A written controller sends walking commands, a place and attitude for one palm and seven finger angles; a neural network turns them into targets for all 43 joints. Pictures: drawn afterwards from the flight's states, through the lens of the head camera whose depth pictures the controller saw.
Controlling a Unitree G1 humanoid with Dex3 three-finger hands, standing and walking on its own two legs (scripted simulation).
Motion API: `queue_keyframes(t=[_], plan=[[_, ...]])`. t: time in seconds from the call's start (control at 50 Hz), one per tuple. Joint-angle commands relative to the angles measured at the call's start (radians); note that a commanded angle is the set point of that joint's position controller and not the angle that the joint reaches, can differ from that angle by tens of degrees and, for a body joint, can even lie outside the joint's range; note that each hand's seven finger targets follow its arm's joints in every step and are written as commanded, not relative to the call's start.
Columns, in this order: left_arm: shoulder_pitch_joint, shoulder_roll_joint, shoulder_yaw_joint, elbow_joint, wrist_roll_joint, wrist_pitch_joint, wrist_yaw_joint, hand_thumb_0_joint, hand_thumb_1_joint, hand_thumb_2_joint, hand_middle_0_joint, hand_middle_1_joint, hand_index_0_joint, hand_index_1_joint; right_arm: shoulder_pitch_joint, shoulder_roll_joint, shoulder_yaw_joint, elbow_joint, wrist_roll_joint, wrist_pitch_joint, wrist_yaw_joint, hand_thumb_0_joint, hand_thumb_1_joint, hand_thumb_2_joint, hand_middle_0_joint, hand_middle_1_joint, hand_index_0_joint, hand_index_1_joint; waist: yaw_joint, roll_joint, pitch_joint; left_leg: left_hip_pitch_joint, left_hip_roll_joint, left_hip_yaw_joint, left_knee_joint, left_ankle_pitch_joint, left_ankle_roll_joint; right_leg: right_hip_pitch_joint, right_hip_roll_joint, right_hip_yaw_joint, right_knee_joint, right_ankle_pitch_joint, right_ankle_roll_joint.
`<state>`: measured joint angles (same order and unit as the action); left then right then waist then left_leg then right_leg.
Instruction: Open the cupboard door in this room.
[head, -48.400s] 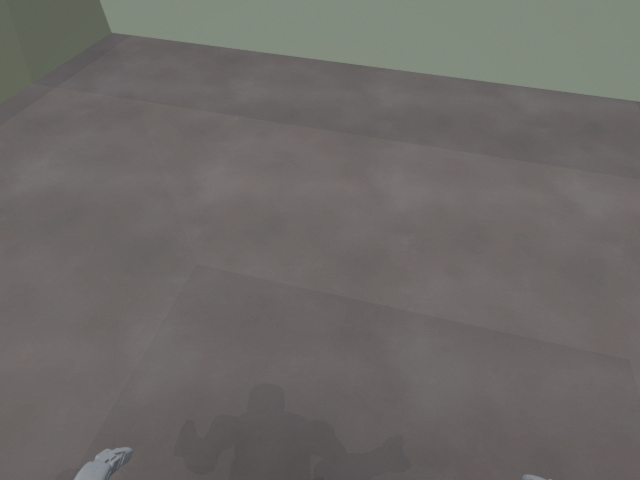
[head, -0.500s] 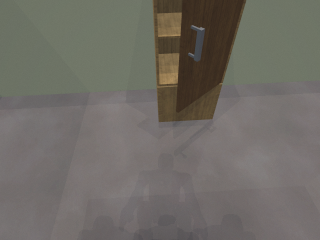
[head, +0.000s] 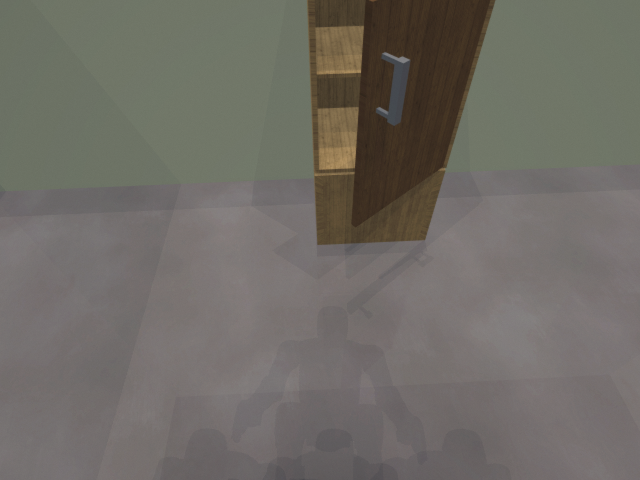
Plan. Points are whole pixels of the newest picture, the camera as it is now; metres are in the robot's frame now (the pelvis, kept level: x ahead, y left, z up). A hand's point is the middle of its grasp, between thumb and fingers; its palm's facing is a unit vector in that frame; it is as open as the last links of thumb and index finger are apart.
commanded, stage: walk to a spot facing it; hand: left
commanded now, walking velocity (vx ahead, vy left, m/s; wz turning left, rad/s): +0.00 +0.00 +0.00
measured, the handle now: (390, 89) +0.83 -0.11 +0.06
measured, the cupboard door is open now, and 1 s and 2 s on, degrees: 38 38 38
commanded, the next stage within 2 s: none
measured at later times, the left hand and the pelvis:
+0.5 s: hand out of the picture +0.10 +0.18 -0.18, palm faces -0.15 -0.95 -0.27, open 7.4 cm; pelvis +0.00 -0.02 -0.02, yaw -11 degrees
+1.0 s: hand (224, 468) +0.17 +0.16 -0.19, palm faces -0.38 -0.89 -0.24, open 7.4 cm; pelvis +0.02 +0.00 -0.02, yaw -27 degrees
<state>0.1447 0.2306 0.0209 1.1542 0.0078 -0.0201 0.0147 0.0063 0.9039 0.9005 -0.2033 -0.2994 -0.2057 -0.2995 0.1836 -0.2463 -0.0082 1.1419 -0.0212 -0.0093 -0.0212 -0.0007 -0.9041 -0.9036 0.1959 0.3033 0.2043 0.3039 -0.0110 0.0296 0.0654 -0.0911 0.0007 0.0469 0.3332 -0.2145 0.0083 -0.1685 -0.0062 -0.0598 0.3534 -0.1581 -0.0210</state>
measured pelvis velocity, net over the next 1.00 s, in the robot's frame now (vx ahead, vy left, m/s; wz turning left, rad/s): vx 0.02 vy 0.00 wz -0.47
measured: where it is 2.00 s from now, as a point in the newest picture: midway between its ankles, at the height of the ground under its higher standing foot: outside the picture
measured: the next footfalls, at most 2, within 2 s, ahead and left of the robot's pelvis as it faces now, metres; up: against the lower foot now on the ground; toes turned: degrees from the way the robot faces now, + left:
left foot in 1.00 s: +0.11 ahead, +0.10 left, +0.00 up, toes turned -30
right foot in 1.30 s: -0.02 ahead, -0.15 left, +0.00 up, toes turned -42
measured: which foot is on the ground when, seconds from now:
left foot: down 0.00-0.52, up 0.54-0.98, down 1.00-1.00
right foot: down 0.00-0.98, up 1.00-1.00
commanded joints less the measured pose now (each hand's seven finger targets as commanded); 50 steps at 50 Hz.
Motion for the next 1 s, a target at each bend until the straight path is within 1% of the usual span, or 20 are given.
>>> queue_keyframes(t=[0.0, 0.04, 0.1, 0.24, 0.32, 0.36, 0.4, 0.46, 0.48, 0.5, 0.52, 0.54, 0.56, 0.64, 0.84, 0.9, 0.92, 0.94, 0.96, 0.98], plan=[[-0.003, 0.186, 0.029, -0.045, 0.001, -0.022, 0.009, 0.000, 0.900, 0.900, -0.200, -0.300, -0.200, -0.300, 0.017, -0.156, -0.024, -0.036, 0.004, -0.012, -0.002, 0.000, -0.900, -0.900, 0.200, 0.300, 0.200, 0.300, -0.002, -0.036, -0.057, -0.035, 0.119, -0.095, -0.066, 0.115, 0.016, 0.051, -0.119, 0.119, -0.063, 0.101, -0.024], [-0.011, 0.195, 0.031, -0.050, 0.001, -0.022, 0.007, 0.000, 0.900, 0.900, -0.200, -0.300, -0.200, -0.300, 0.005, -0.168, -0.026, -0.038, 0.002, -0.011, -0.003, 0.000, -0.900, -0.900, 0.200, 0.300, 0.200, 0.300, -0.002, -0.033, -0.054, -0.025, 0.122, -0.088, -0.063, 0.113, 0.014, 0.041, -0.118, 0.129, -0.066, 0.112, -0.026], [0.013, 0.121, 0.024, -0.051, 0.001, 0.005, 0.011, 0.000, 0.900, 0.900, -0.200, -0.300, -0.200, -0.300, 0.056, -0.079, -0.015, -0.034, 0.001, 0.008, -0.008, 0.000, -0.900, -0.900, 0.200, 0.300, 0.200, 0.300, -0.011, -0.041, -0.048, -0.024, 0.126, -0.039, -0.007, 0.104, -0.003, 0.001, -0.120, 0.149, -0.024, 0.176, -0.019], [0.009, 0.158, 0.059, -0.135, 0.010, 0.040, -0.001, 0.000, 0.900, 0.900, -0.200, -0.300, -0.200, -0.300, 0.061, -0.119, -0.049, -0.118, 0.002, 0.030, -0.019, 0.000, -0.900, -0.900, 0.200, 0.300, 0.200, 0.300, -0.016, -0.052, -0.058, -0.033, 0.148, 0.007, 0.082, 0.014, 0.005, -0.105, -0.097, 0.219, 0.062, 0.177, -0.036], [0.001, 0.123, 0.066, -0.192, 0.013, 0.052, -0.014, 0.000, 0.900, 0.900, -0.200, -0.300, -0.200, -0.300, 0.052, -0.161, -0.070, -0.163, -0.005, 0.027, -0.025, 0.000, -0.900, -0.900, 0.200, 0.300, 0.200, 0.300, -0.009, 0.077, -0.055, -0.016, 0.272, -0.075, 0.015, 0.051, 0.062, -0.207, -0.006, 0.144, 0.274, 0.094, -0.008], [-0.010, 0.101, 0.069, -0.220, 0.014, 0.063, -0.021, 0.000, 0.900, 0.900, -0.200, -0.300, -0.200, -0.300, 0.050, -0.172, -0.076, -0.176, -0.012, 0.018, -0.028, 0.000, -0.900, -0.900, 0.200, 0.300, 0.200, 0.300, -0.007, 0.182, -0.040, 0.010, 0.388, -0.124, -0.031, 0.240, 0.144, -0.295, 0.018, 0.075, 0.516, -0.279, 0.015], [-0.024, 0.089, 0.073, -0.243, 0.014, 0.067, -0.023, 0.000, 0.900, 0.900, -0.200, -0.300, -0.200, -0.300, 0.050, -0.162, -0.075, -0.190, -0.016, 0.015, -0.030, 0.000, -0.900, -0.900, 0.200, 0.300, 0.200, 0.300, -0.006, 0.151, -0.029, 0.017, 0.418, -0.095, 0.008, 0.379, 0.174, -0.315, -0.017, 0.084, 0.568, -0.361, 0.018], [0.087, 0.079, 0.081, -0.229, 0.014, 0.055, -0.032, 0.000, 0.900, 0.900, -0.200, -0.300, -0.200, -0.300, -0.017, -0.171, -0.079, -0.220, -0.015, 0.019, -0.026, 0.000, -0.900, -0.900, 0.200, 0.300, 0.200, 0.300, 0.061, 0.079, -0.056, -0.054, 0.328, 0.048, 0.197, 0.394, 0.072, -0.100, -0.013, 0.029, 0.293, -0.172, 0.012], [0.161, 0.126, 0.093, -0.211, 0.019, 0.044, -0.028, 0.000, 0.900, 0.900, -0.200, -0.300, -0.200, -0.300, -0.031, -0.162, -0.080, -0.237, -0.003, 0.024, -0.024, 0.000, -0.900, -0.900, 0.200, 0.300, 0.200, 0.300, 0.095, -0.093, -0.075, -0.145, 0.238, 0.096, 0.383, 0.259, 0.017, 0.011, -0.029, 0.107, 0.114, 0.101, -0.010], [0.213, 0.239, 0.117, -0.205, 0.029, 0.033, -0.007, 0.000, 0.900, 0.900, -0.200, -0.300, -0.200, -0.300, -0.039, -0.083, -0.074, -0.279, 0.014, 0.028, -0.019, 0.000, -0.900, -0.900, 0.200, 0.300, 0.200, 0.300, 0.106, -0.418, -0.088, -0.392, 0.059, 0.154, 0.639, -0.299, -0.056, 0.125, -0.301, 0.544, -0.040, 0.369, -0.115], [0.229, 0.254, 0.118, -0.197, 0.007, 0.035, 0.004, 0.000, 0.900, 0.900, -0.200, -0.300, -0.200, -0.300, -0.073, -0.100, -0.071, -0.285, 0.015, 0.044, -0.015, 0.000, -0.900, -0.900, 0.200, 0.300, 0.200, 0.300, 0.116, -0.343, -0.059, -0.438, 0.036, -0.005, 0.794, -0.446, -0.053, 0.085, -0.347, 0.613, -0.062, 0.412, -0.183], [0.169, 0.244, 0.113, -0.217, 0.005, 0.039, 0.007, 0.000, 0.900, 0.900, -0.200, -0.300, -0.200, -0.300, -0.048, -0.096, -0.071, -0.278, 0.017, 0.050, -0.008, 0.000, -0.900, -0.900, 0.200, 0.300, 0.200, 0.300, 0.075, -0.273, -0.039, -0.457, 0.069, -0.056, 0.853, -0.388, -0.045, 0.025, -0.332, 0.577, -0.082, 0.109, -0.223], [0.104, 0.194, 0.109, -0.249, 0.010, 0.042, 0.013, 0.000, 0.900, 0.900, -0.200, -0.300, -0.200, -0.300, -0.088, -0.090, -0.073, -0.278, 0.011, 0.050, -0.006, 0.000, -0.900, -0.900, 0.200, 0.300, 0.200, 0.300, 0.057, -0.190, -0.005, -0.484, 0.076, -0.074, 0.859, -0.313, -0.049, -0.022, -0.272, 0.578, -0.087, 0.019, -0.207], [0.083, 0.172, 0.099, -0.270, 0.011, 0.029, 0.018, 0.000, 0.900, 0.900, -0.200, -0.300, -0.200, -0.300, -0.072, -0.062, -0.064, -0.272, 0.010, 0.048, -0.004, 0.000, -0.900, -0.900, 0.200, 0.300, 0.200, 0.300, 0.028, -0.093, -0.122, -0.426, 0.067, -0.068, 0.767, -0.212, -0.072, 0.057, -0.199, 0.459, -0.006, 0.266, -0.173], [0.114, 0.195, 0.111, -0.282, 0.018, 0.042, 0.008, 0.000, 0.900, 0.900, -0.200, -0.300, -0.200, -0.300, -0.128, -0.062, -0.062, -0.325, 0.025, 0.032, -0.016, 0.000, -0.900, -0.900, 0.200, 0.300, 0.200, 0.300, 0.051, -0.187, -0.149, -0.349, 0.009, -0.070, 0.472, -0.236, -0.065, 0.109, -0.154, 0.534, 0.042, 0.425, -0.171], [0.054, 0.191, 0.109, -0.299, 0.013, 0.047, 0.009, 0.000, 0.900, 0.900, -0.200, -0.300, -0.200, -0.300, -0.044, -0.068, -0.062, -0.306, 0.029, 0.023, -0.023, 0.000, -0.900, -0.900, 0.200, 0.300, 0.200, 0.300, 0.000, -0.162, -0.165, -0.190, 0.002, -0.080, 0.237, -0.136, -0.054, 0.025, -0.117, 0.531, 0.095, 0.416, -0.122], [0.025, 0.180, 0.105, -0.311, 0.007, 0.049, 0.006, 0.000, 0.900, 0.900, -0.200, -0.300, -0.200, -0.300, 0.005, -0.085, -0.064, -0.289, 0.028, 0.017, -0.027, 0.000, -0.900, -0.900, 0.200, 0.300, 0.200, 0.300, -0.030, -0.130, -0.174, -0.034, 0.023, -0.082, 0.109, -0.032, -0.047, -0.095, -0.086, 0.503, 0.128, 0.312, -0.076], [0.024, 0.132, 0.095, -0.331, -0.003, 0.052, 0.000, 0.000, 0.900, 0.900, -0.200, -0.300, -0.200, -0.300, 0.036, -0.155, -0.077, -0.286, 0.017, 0.006, -0.033, 0.000, -0.900, -0.900, 0.200, 0.300, 0.200, 0.300, -0.045, 0.051, -0.175, 0.114, 0.187, -0.252, -0.022, -0.042, 0.005, -0.290, 0.024, 0.402, 0.234, 0.047, -0.017], [0.025, 0.100, 0.083, -0.350, -0.008, 0.049, -0.017, 0.000, 0.900, 0.900, -0.200, -0.300, -0.200, -0.300, 0.029, -0.247, -0.094, -0.305, -0.001, 0.006, -0.035, 0.000, -0.900, -0.900, 0.200, 0.300, 0.200, 0.300, -0.034, 0.315, -0.144, 0.137, 0.440, -0.481, -0.096, 0.069, 0.108, -0.437, 0.115, 0.201, 0.465, -0.420, 0.046], [-0.010, 0.140, 0.087, -0.362, 0.007, 0.049, -0.020, 0.000, 0.900, 0.900, -0.200, -0.300, -0.200, -0.300, 0.027, -0.243, -0.088, -0.319, -0.006, 0.014, -0.034, 0.000, -0.900, -0.900, 0.200, 0.300, 0.200, 0.300, -0.038, 0.231, -0.101, 0.039, 0.500, -0.482, -0.069, 0.142, 0.181, -0.425, 0.049, 0.168, 0.624, -0.456, 0.065]])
